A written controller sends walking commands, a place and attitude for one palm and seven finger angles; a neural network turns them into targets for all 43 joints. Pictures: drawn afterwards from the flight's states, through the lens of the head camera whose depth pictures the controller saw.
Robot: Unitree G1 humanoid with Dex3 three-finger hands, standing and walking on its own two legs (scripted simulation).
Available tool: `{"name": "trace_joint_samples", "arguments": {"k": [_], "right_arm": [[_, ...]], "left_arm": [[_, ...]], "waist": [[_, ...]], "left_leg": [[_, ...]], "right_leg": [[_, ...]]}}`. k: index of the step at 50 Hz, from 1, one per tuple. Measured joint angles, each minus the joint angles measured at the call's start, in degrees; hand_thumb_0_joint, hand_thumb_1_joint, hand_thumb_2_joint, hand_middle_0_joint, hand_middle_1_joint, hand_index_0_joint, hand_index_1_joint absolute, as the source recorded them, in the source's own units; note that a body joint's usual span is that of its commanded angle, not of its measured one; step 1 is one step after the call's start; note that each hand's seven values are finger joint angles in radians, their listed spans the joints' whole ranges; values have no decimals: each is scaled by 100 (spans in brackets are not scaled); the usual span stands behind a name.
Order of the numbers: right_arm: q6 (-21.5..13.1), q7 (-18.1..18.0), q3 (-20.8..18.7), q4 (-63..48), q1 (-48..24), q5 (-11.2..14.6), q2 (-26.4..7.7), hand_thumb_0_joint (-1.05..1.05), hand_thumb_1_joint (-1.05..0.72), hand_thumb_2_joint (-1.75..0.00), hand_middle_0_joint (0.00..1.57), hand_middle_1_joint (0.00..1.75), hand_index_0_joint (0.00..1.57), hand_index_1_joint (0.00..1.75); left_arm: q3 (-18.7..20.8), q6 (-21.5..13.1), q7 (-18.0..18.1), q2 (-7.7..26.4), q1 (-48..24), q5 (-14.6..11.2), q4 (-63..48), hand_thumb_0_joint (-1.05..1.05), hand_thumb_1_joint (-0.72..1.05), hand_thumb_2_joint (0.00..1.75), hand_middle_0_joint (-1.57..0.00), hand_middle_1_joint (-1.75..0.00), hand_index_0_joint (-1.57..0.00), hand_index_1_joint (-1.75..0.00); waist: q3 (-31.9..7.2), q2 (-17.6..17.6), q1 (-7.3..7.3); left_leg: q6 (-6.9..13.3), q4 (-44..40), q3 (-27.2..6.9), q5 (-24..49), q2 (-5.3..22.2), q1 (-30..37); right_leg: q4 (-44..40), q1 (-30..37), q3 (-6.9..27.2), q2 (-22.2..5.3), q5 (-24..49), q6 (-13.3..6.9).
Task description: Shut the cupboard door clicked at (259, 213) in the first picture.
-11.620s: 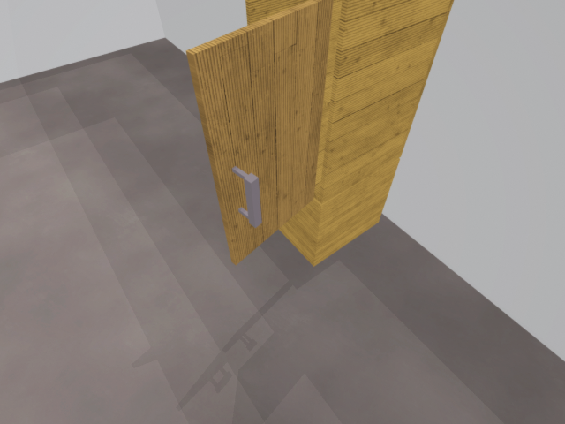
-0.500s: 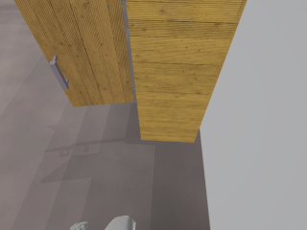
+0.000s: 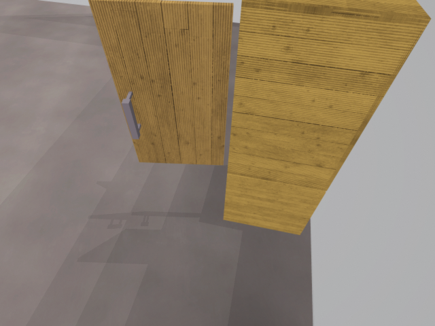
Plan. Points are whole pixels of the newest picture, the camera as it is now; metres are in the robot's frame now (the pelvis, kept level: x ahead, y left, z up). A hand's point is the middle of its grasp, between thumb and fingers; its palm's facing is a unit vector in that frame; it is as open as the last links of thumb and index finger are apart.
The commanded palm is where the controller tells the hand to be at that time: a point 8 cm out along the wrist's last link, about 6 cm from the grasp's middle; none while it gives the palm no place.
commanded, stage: take the last steps up to it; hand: left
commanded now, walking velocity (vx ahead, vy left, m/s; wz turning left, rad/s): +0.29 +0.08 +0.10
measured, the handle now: (133, 115) +0.71 +0.32 -0.08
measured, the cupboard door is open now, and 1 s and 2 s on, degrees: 100 100 100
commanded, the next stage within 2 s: come to a stop and stand still in 0.42 s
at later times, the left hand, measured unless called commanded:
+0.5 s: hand out of the picture +0.08 +0.21 -0.20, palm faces +0.13 -0.98 -0.16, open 7.4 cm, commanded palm none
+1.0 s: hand (126, 264) +0.28 +0.24 -0.19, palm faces +0.05 -0.98 -0.19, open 7.4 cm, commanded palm none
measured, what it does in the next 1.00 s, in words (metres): walks ahead: right foot, then left foot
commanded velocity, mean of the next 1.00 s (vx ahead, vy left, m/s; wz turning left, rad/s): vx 0.01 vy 0.01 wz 0.01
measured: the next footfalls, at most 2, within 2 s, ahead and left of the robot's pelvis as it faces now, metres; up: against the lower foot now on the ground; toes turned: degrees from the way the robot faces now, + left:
right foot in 0.08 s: +0.08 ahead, -0.13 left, +0.00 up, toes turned -4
left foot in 0.44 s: +0.23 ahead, +0.16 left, +0.00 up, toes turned +6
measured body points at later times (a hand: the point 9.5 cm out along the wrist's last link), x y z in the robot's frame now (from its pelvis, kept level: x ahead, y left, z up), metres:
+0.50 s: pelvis +0.15 +0.04 -0.02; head +0.18 +0.06 +0.43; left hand +0.07 +0.26 -0.18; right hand +0.24 -0.19 -0.16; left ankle +0.21 +0.15 -0.74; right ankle +0.05 -0.10 -0.70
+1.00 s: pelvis +0.21 +0.06 -0.01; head +0.24 +0.07 +0.44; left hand +0.27 +0.29 -0.17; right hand +0.24 -0.18 -0.16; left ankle +0.19 +0.15 -0.74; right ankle +0.22 -0.06 -0.74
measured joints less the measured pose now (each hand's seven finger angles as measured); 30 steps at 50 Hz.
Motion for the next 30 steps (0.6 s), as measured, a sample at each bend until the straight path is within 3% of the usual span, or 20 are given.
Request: {"name": "trace_joint_samples", "arguments": {"k": [4, 7, 10, 14, 18, 21, 22, 24, 27, 30], "right_arm": [[47, 12, -35, 196, 373, 36, -24, 0, -92, -89, 21, 30, 20, 30], [185, 65, -106, 385, 468, 14, -122, 0, -92, -89, 20, 30, 20, 30], [250, 127, -172, 446, 407, -22, -156, 1, -92, -89, 20, 30, 20, 30], [181, 171, -195, 319, 238, -5, -92, 1, -91, -89, 20, 30, 20, 30], [102, 211, -174, 196, -42, 23, -26, 1, -91, -90, 20, 30, 20, 30], [-9, 213, -128, 96, -247, 13, -8, 1, -91, -90, 20, 30, 20, 30], [-82, 201, -111, 34, -293, -6, -39, 1, -91, -90, 20, 30, 20, 30], [-175, 114, -90, -30, -469, -28, 53, 0, -91, -90, 20, 30, 20, 30], [-213, 8, -11, -108, -548, -21, 197, 0, -91, -89, 20, 30, 20, 30], [-242, -134, -9, -98, -539, 5, 231, -1, -93, -89, 20, 30, 20, 30]], "left_arm": [[-6, -161, -5, -46, -69, 7, -117, 1, 90, 90, -20, -30, -20, -30], [-29, -299, 61, -219, -55, -9, -106, 0, 90, 90, -20, -30, -20, -30], [-5, -378, 158, -325, 179, -38, -10, 0, 91, 90, -20, -30, -20, -30], [10, -450, 165, -275, 460, -37, 287, 0, 93, 90, -20, -30, -20, -30], [-12, -440, 134, -265, 660, -18, 572, 0, 92, 90, -20, -30, -20, -30], [-2, -368, 130, -267, 854, -28, 740, 0, 91, 90, -20, -30, -20, -30], [-2, -329, 126, -288, 949, -40, 768, 0, 91, 90, -20, -30, -20, -30], [0, -198, 146, -234, 925, -63, 846, 0, 91, 90, -20, -30, -20, -30], [7, -79, 157, -172, 738, -54, 854, 1, 91, 90, -20, -30, -20, -30], [6, -72, 173, -176, 462, -56, 697, 1, 91, 90, -20, -30, -20, -30]], "waist": [[-37, -17, -70], [27, 193, -106], [-7, 204, -118], [-11, 67, -137], [76, -55, 0], [116, -98, 105], [93, -34, 123], [171, -159, 110], [155, -243, 121], [121, -232, 99]], "left_leg": [[-89, 593, 2, -498, -49, -90], [-172, 2198, -20, -1198, 86, -691], [-286, 3206, 40, -691, 279, -1381], [-469, 2755, 161, -163, 562, -1831], [-501, 1659, 299, 33, 616, -1789], [-439, 775, 436, 327, 527, -1403], [-330, 594, 428, 613, 554, -1288], [-140, 1030, 545, 485, 486, -1362], [-57, 996, 720, 164, 432, -1162], [-60, 554, 809, 288, 340, -858]], "right_leg": [[-1277, 657, -36, 129, 445, -99], [-1189, 838, -241, 197, 499, -174], [-1691, 1206, -322, 215, 519, -135], [-2384, 1678, -396, 146, 690, -62], [-2495, 1972, -435, 0, 519, 96], [-2075, 2042, -418, -126, 101, 261], [-1650, 1905, -409, -126, -127, 234], [-111, 1329, -162, -169, -725, 41], [1640, 376, -17, -58, -667, -137], [1545, -97, -78, -27, -279, -107]]}}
